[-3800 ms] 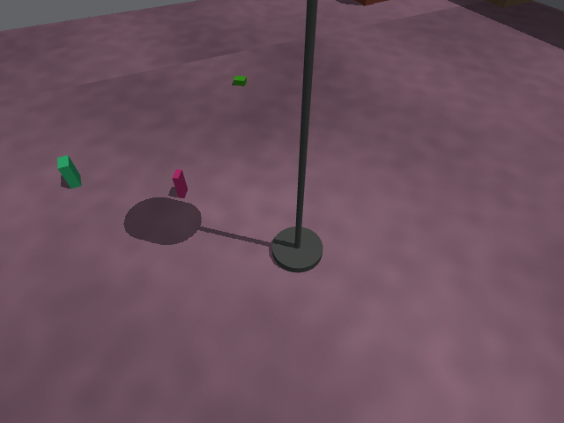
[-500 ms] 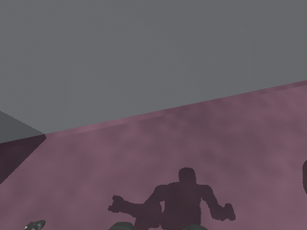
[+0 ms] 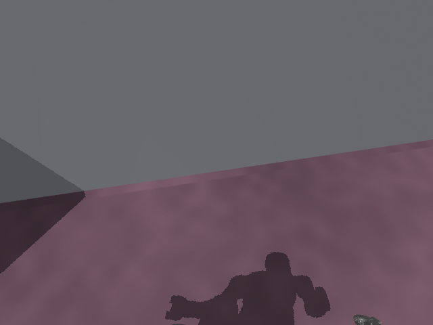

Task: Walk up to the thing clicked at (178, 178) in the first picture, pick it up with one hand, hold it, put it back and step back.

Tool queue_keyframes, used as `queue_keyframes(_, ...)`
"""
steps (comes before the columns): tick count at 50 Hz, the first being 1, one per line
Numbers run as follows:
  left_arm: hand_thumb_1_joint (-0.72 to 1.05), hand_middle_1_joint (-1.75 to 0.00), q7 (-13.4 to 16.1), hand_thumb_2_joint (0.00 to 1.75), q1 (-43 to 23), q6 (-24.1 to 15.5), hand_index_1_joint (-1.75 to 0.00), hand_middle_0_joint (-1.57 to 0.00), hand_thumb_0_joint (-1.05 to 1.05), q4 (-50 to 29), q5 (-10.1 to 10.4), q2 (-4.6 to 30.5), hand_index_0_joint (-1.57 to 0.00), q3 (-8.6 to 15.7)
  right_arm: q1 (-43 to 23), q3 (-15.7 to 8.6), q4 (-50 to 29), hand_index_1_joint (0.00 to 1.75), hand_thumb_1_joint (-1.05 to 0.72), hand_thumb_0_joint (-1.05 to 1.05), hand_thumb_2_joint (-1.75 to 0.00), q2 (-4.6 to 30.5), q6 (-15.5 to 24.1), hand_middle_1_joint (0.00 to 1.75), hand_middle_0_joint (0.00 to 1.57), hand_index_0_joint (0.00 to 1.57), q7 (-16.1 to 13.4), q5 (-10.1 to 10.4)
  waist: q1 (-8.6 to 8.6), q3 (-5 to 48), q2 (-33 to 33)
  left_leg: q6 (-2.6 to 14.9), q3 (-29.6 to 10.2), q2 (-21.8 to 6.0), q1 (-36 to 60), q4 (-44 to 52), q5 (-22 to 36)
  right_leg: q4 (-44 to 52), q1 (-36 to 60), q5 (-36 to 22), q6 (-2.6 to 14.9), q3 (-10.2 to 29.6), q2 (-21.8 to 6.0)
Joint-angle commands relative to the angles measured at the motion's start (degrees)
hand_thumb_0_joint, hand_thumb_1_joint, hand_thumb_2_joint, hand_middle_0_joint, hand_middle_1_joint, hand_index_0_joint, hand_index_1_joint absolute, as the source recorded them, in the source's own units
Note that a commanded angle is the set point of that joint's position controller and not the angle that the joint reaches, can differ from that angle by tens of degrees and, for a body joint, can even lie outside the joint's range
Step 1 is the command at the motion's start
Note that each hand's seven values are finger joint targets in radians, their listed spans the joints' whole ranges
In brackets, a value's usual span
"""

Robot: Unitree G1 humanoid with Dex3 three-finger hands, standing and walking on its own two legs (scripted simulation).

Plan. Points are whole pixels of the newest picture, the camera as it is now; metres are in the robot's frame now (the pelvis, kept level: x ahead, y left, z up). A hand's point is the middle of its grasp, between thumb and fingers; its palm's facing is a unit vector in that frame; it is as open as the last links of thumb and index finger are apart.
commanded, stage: walk up
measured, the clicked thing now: out of the picture +0.31 -1.31 -0.69
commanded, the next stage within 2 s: stand in 0.20 s
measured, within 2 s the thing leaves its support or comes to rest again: neither
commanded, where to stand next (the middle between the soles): +0.07 +0.01 m, yaw -3 degrees
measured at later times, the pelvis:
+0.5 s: pelvis +0.01 -0.01 +0.02, yaw -1 degrees
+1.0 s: pelvis +0.00 -0.02 +0.02, yaw -2 degrees
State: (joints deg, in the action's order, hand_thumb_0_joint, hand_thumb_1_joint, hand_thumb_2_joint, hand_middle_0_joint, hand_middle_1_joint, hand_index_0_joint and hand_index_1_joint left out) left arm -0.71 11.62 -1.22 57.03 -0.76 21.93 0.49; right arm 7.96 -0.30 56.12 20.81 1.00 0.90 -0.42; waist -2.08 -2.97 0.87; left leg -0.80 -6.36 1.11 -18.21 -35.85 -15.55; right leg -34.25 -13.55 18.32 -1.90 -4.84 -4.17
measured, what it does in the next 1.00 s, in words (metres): stands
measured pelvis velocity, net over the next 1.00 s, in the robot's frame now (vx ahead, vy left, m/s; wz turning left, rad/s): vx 0.00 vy -0.02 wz -0.03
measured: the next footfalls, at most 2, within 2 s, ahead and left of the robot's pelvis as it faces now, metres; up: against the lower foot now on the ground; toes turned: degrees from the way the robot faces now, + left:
none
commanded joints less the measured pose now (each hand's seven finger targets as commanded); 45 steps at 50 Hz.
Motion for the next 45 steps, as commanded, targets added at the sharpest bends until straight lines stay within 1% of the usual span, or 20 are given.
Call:
queue_keyframes(1, 0.90, -0.30, 0.73, 0.90, -5.12, -1.52, -0.30, -0.20, 0.00, -3.05, 0.44, 12.78, -0.20, 3.05, -1.93, -3.00, -1.52, 0.30, -0.90, 0.00, -0.90, 13.15, 1.23, 0.30, 0.20, 0.20, -1.05, 0.18, 1.94, 3.29, -1.60, 3.92, -4.99, -3.55, 2.79, 8.05, 5.49, 10.95, -0.17, -0.96, 5.35, 6.91, -5.85)
queue_keyframes(4, 0.90, -0.30, 0.80, 0.90, -5.68, -1.36, -0.30, -0.20, 0.00, -1.84, 0.44, 12.49, -0.20, 3.03, -2.96, -2.74, -0.75, 0.30, -0.90, 0.00, -0.90, 12.96, 1.25, 0.30, 0.20, 0.20, -1.06, 0.25, 1.39, 4.93, -1.60, 4.30, -6.04, -4.64, 2.33, 9.36, 8.77, 10.81, 3.84, -2.95, 4.26, 4.55, -4.71)
queue_keyframes(8, 0.90, -0.30, 0.81, 0.90, -6.82, -1.05, -0.30, -0.20, 0.00, -0.68, 0.69, 12.39, -0.20, 3.08, -3.62, -2.40, 0.88, 0.30, -0.90, 0.00, -0.90, 12.73, 1.22, 0.30, 0.20, 0.20, -1.20, 0.25, 0.92, 4.88, -0.64, 3.74, -5.71, -4.64, 2.37, 10.38, 13.66, 10.62, 6.13, -5.98, 3.95, 3.76, -4.79)
queue_keyframes(9, 0.90, -0.30, 0.83, 0.90, -7.09, -0.96, -0.30, -0.20, 0.00, -0.80, 0.64, 12.44, -0.20, 3.08, -3.46, -2.49, 1.08, 0.30, -0.90, 0.00, -0.90, 13.04, 1.22, 0.30, 0.20, 0.20, -1.33, 0.17, 1.13, 6.16, -0.52, 4.08, -5.83, -5.10, 2.97, 10.72, 14.86, 10.50, 7.54, -7.00, 3.91, 3.39, -4.74)
queue_keyframes(10, 0.90, -0.30, 0.92, 0.90, -6.50, -0.65, -0.30, -0.20, 0.00, 1.09, 0.85, 11.39, -0.20, 2.31, -4.84, -1.99, 1.60, 0.30, -0.90, 0.00, -0.90, 11.82, 1.44, 0.30, 0.20, 0.20, -1.21, -0.06, 0.52, 5.38, -1.03, 3.02, -5.61, -6.51, 5.54, 12.06, 20.70, 10.23, 6.75, -9.72, 3.05, 4.33, -3.80)
queue_keyframes(11, 0.90, -0.30, 0.97, 0.90, -6.15, -0.57, -0.30, -0.20, 0.00, 1.29, 0.99, 11.22, -0.20, 2.25, -4.50, -1.98, 1.91, 0.30, -0.90, 0.00, -0.90, 12.24, 1.59, 0.30, 0.20, 0.20, -1.21, -0.08, 0.52, 7.14, 0.17, 3.02, -5.57, -7.14, 8.24, 11.67, 25.01, 10.28, 7.30, -11.61, 2.84, 3.99, -3.56)
queue_keyframes(12, 0.90, -0.30, 1.16, 0.90, -6.50, -0.44, -0.30, -0.20, 0.00, 1.54, 0.96, 11.31, -0.20, 2.29, -4.94, -2.21, 2.16, 0.30, -0.90, 0.00, -0.90, 12.78, 1.57, 0.30, 0.20, 0.20, -1.36, -0.04, 0.58, 7.78, 0.60, 3.03, -5.56, -7.26, 8.78, 11.26, 26.86, 10.73, 7.99, -13.10, 2.62, 3.80, -3.42)
queue_keyframes(14, 0.90, -0.30, 1.28, 0.90, -7.64, -0.35, -0.30, -0.20, 0.00, 2.10, 0.98, 11.69, -0.20, 2.44, -4.80, -2.13, 2.85, 0.30, -0.90, 0.00, -0.90, 12.90, 1.31, 0.30, 0.20, 0.20, -1.55, 0.01, 0.73, 7.77, 1.67, 2.68, -4.91, -7.14, 6.83, 12.54, 26.56, 10.44, 11.09, -13.90, 2.52, 4.10, -3.65)
queue_keyframes(17, 0.90, -0.30, 1.05, 0.90, -8.03, -0.15, -0.30, -0.20, 0.00, 3.42, 0.92, 11.71, -0.20, 2.11, -6.89, -1.94, 3.39, 0.30, -0.90, 0.00, -0.90, 12.19, 0.73, 0.30, 0.20, 0.20, -1.47, 0.32, 0.66, 5.17, 2.49, 1.93, -4.22, -6.80, 5.79, 14.93, 18.36, 13.56, 10.16, -9.61, 2.58, 4.73, -3.63)
queue_keyframes(19, 0.90, -0.30, 0.96, 0.90, -8.72, -0.14, -0.30, -0.20, 0.00, 4.10, 0.67, 11.78, -0.20, 2.17, -7.12, -1.93, 3.74, 0.30, -0.90, 0.00, -0.90, 11.93, 0.53, 0.30, 0.20, 0.20, -1.41, 0.44, 1.05, 5.13, 1.74, 1.63, -3.67, -6.58, 6.64, 15.40, 16.18, 14.83, 9.54, -8.99, 2.57, 5.05, -3.82)
queue_keyframes(22, 0.90, -0.30, 0.88, 0.90, -9.06, -0.04, -0.30, -0.20, 0.00, 4.83, 0.56, 11.83, -0.20, 2.15, -7.11, -1.84, 4.38, 0.30, -0.90, 0.00, -0.90, 11.84, 0.60, 0.30, 0.20, 0.20, -1.36, 0.38, 1.20, 4.50, 1.64, 1.25, -3.53, -6.84, 7.03, 16.96, 15.43, 15.32, 9.26, -9.19, 2.62, 5.00, -3.69)
queue_keyframes(23, 0.90, -0.30, 0.89, 0.90, -9.58, -0.10, -0.30, -0.20, 0.00, 4.88, 0.63, 11.81, -0.20, 2.18, -7.61, -1.82, 4.39, 0.30, -0.90, 0.00, -0.90, 11.75, 0.66, 0.30, 0.20, 0.20, -1.36, 0.39, 1.08, 5.13, 1.17, 1.29, -3.16, -7.06, 8.44, 16.40, 17.89, 15.38, 9.51, -10.92, 2.78, 5.25, -4.01)
queue_keyframes(24, 0.90, -0.30, 0.93, 0.90, -9.76, -0.08, -0.30, -0.20, 0.00, 5.13, 0.67, 11.79, -0.20, 2.21, -7.49, -1.87, 4.71, 0.30, -0.90, 0.00, -0.90, 11.82, 0.54, 0.30, 0.20, 0.20, -1.40, 0.32, 1.22, 4.86, 1.24, 1.20, -3.09, -7.00, 7.50, 16.92, 15.50, 16.01, 9.47, -8.79, 2.67, 5.36, -3.89)
queue_keyframes(30, 0.90, -0.30, 0.80, 0.90, -10.17, -0.42, -0.30, -0.20, 0.00, 5.67, 0.48, 11.43, -0.20, 2.06, -7.52, -1.75, 5.66, 0.30, -0.90, 0.00, -0.90, 11.44, 0.42, 0.30, 0.20, 0.20, -1.13, 0.29, 1.55, 4.47, -0.45, 0.94, -2.37, -6.87, 9.68, 17.52, 13.25, 18.35, 7.77, -8.23, 2.61, 6.15, -4.12)
queue_keyframes(33, 0.90, -0.30, 0.88, 0.90, -11.04, -0.34, -0.30, -0.20, 0.00, 5.81, 0.31, 11.73, -0.20, 2.22, -7.28, -1.88, 5.93, 0.30, -0.90, 0.00, -0.90, 11.40, 0.16, 0.30, 0.20, 0.20, -1.11, 0.02, 1.84, 3.52, -1.27, 0.95, -2.04, -6.64, 8.42, 17.97, 9.91, 19.38, 7.49, -4.84, 2.67, 6.74, -4.23)
queue_keyframes(36, 0.90, -0.30, 0.82, 0.90, -10.22, -0.09, -0.30, -0.20, 0.00, 6.03, 0.27, 12.02, -0.20, 2.32, -6.36, -1.98, 6.35, 0.30, -0.90, 0.00, -0.90, 11.34, -0.09, 0.30, 0.20, 0.20, -0.97, -0.02, 1.98, 1.36, -1.33, 0.86, -1.91, -5.90, 7.54, 18.76, 3.98, 20.95, 4.33, 2.59, 2.72, 7.47, -3.99)
queue_keyframes(38, 0.90, -0.30, 0.77, 0.90, -10.03, 0.05, -0.30, -0.20, 0.00, 5.67, 0.17, 11.62, -0.20, 2.30, -6.29, -2.04, 6.25, 0.30, -0.90, 0.00, -0.90, 11.43, -0.03, 0.30, 0.20, 0.20, -0.85, -0.14, 1.48, 1.28, -1.04, 0.93, -2.07, -5.95, 6.23, 19.14, 3.90, 20.61, 5.03, 2.48, 2.84, 7.22, -3.87)
queue_keyframes(40, 0.90, -0.30, 0.76, 0.90, -9.85, -0.10, -0.30, -0.20, 0.00, 5.62, 0.32, 11.56, -0.20, 2.35, -6.35, -2.03, 6.13, 0.30, -0.90, 0.00, -0.90, 11.21, 0.18, 0.30, 0.20, 0.20, -0.90, -0.23, 1.40, 2.39, -1.02, 1.08, -2.20, -6.47, 6.84, 19.12, 6.64, 19.75, 6.20, -0.57, 2.88, 7.28, -4.10)
queue_keyframes(44, 0.90, -0.30, 0.74, 0.90, -9.57, -0.05, -0.30, -0.20, 0.00, 5.45, 0.13, 11.65, -0.20, 2.42, -5.45, -2.09, 6.25, 0.30, -0.90, 0.00, -0.90, 11.24, 0.07, 0.30, 0.20, 0.20, -0.91, -0.23, 1.75, 1.88, -1.04, 1.11, -2.08, -6.14, 7.50, 18.66, 4.70, 20.45, 4.07, 1.92, 2.76, 7.53, -3.75)
queue_keyframes(45, 0.90, -0.30, 0.76, 0.90, -9.58, -0.17, -0.30, -0.20, 0.00, 5.28, 0.20, 11.58, -0.20, 2.46, -5.01, -1.99, 6.20, 0.30, -0.90, 0.00, -0.90, 11.17, 0.11, 0.30, 0.20, 0.20, -0.90, -0.25, 1.75, 3.21, -0.91, 1.32, -2.00, -6.54, 7.54, 18.60, 7.08, 19.60, 6.08, -1.26, 2.79, 7.20, -3.87)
